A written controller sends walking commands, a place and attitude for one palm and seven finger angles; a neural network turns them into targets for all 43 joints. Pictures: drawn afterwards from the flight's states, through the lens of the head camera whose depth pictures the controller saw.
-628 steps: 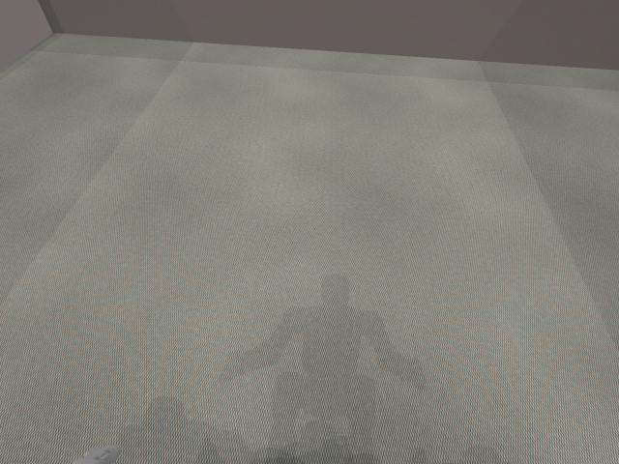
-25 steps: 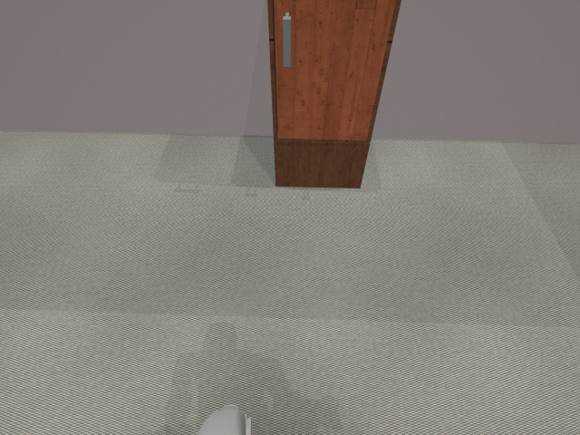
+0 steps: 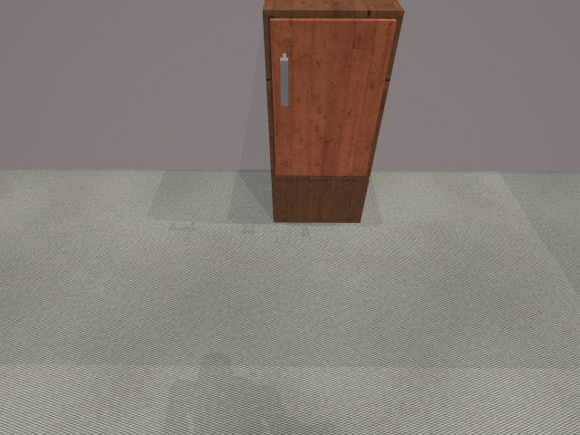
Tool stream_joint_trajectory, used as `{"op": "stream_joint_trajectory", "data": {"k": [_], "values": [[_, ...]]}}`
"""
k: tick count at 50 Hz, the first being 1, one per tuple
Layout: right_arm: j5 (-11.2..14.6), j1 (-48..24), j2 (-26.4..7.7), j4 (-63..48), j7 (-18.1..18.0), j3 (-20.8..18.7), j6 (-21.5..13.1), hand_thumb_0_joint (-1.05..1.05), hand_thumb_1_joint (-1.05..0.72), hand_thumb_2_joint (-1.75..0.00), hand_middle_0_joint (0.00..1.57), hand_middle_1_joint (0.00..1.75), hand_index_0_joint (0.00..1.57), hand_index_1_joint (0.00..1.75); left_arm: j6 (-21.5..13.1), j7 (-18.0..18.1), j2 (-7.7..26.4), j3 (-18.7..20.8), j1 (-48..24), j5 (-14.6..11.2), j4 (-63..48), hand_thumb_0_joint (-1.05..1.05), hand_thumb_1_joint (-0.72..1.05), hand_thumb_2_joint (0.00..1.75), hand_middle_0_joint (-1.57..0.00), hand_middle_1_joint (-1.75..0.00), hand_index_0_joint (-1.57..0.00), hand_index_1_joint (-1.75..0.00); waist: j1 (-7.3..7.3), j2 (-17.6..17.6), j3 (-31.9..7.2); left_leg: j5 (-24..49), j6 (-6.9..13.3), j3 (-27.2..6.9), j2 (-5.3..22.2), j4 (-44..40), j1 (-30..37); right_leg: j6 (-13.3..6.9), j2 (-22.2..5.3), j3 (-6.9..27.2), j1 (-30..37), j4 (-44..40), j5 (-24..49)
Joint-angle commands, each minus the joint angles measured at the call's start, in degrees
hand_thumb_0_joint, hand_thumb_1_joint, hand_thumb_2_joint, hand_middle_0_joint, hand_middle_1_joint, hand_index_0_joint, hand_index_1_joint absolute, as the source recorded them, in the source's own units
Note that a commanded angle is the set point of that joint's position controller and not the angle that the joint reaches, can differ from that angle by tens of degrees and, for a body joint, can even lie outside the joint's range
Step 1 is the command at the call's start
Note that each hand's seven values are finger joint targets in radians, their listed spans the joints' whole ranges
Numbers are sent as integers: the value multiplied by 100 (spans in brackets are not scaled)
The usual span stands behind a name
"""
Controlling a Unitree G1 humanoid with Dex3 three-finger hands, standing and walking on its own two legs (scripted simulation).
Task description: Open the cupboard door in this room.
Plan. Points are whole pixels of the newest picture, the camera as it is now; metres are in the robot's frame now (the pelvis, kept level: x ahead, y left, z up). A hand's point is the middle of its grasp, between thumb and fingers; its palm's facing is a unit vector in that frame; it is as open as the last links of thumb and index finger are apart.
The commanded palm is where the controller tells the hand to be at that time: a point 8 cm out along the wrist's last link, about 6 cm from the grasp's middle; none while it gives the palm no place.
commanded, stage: stand and wait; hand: left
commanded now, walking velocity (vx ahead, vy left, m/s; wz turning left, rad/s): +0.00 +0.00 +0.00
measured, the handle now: (284, 79) +1.15 +0.09 -0.03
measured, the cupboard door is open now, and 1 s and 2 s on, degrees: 0 0 0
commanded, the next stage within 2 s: look at it before walking up in 0.54 s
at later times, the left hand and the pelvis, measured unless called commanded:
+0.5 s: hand out of the picture +0.01 +0.12 -0.17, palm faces +0.04 -0.98 -0.17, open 7.3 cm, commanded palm none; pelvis +0.03 -0.03 +0.01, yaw +0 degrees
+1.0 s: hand out of the picture +0.00 +0.12 -0.17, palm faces +0.06 -0.98 -0.18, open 7.3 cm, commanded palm none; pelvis +0.03 -0.03 +0.01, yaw +1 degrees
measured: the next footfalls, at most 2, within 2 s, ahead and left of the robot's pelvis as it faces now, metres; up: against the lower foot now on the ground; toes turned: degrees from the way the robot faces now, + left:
right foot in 1.84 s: +0.21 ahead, -0.18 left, +0.00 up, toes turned -22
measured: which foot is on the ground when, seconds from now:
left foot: down 0.00-1.00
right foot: down 0.00-1.00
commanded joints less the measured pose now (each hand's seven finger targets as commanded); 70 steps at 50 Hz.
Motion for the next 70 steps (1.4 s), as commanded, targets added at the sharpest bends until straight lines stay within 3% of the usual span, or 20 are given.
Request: {"op": "stream_joint_trajectory", "data": {"k": [1,4,16,28,41,52,64,66,67,70], "values": [[-23,627,-287,29,12,62,-100,0,-90,-90,20,30,20,30,-99,-7,582,29,301,-59,-88,0,90,90,-20,-30,-20,-30,-118,-299,391,393,-120,-744,629,-802,505,-189,-370,481,-585,-1070,560],[-15,715,-285,120,-9,111,-142,0,-90,-90,20,30,20,30,-113,19,598,33,437,-87,-49,0,90,90,-20,-30,-20,-30,-47,-113,233,828,-122,-727,647,-795,488,-200,-370,419,-122,-1025,1161],[-5,1141,-162,375,-79,135,-107,0,-90,-90,20,30,20,30,-92,72,484,31,593,-120,16,0,90,90,-20,-30,-20,-30,-32,-87,238,1032,-153,-654,649,-696,582,-269,-353,321,186,-1096,1557],[-1,1146,-38,360,-102,92,-54,0,-90,-90,20,30,20,30,-80,101,323,23,754,-94,52,0,90,90,-20,-30,-20,-30,-66,-114,588,742,-154,-605,654,-634,575,-279,-303,352,-121,-1184,1284],[-8,1035,-145,292,-116,98,-71,0,-90,-90,20,30,20,30,-103,94,368,39,788,-82,66,0,90,90,-20,-30,-20,-30,-69,-108,493,936,-147,-615,661,-603,667,-293,-301,355,12,-1168,1596],[-4,1008,-229,245,-100,103,-59,0,-90,-90,20,30,20,30,-91,78,448,45,731,-87,19,0,90,90,-20,-30,-20,-30,-45,-102,574,726,-141,-670,639,-658,581,-301,-286,343,5,-1264,1179],[-12,949,-343,226,-105,73,-108,0,-90,-90,20,30,20,30,-101,64,565,84,606,-82,-35,0,90,90,-20,-30,-20,-30,-32,-88,452,919,-101,-690,656,-672,629,-307,-290,319,111,-1198,1334],[-37,1025,-259,259,-109,60,-88,0,-90,-90,20,30,20,30,-59,44,482,100,622,-85,-7,0,90,90,-20,-30,-20,-30,-56,-60,489,495,-145,-532,657,-510,672,-328,-242,410,-37,-1193,918],[-49,1092,-319,227,-102,27,-61,0,-90,-90,20,30,20,30,-19,19,547,152,609,-70,-28,0,90,90,-20,-30,-20,-30,-73,-60,449,22,-147,-448,663,-394,620,-383,-218,450,-82,-1113,361],[-75,966,-422,12,-80,-90,-11,0,-90,-90,20,30,20,30,65,-93,695,303,471,-27,-209,0,90,90,-20,-30,-20,-30,-80,-47,860,-1354,-132,-363,708,-204,177,-539,-175,737,-668,-1029,-1126]]}}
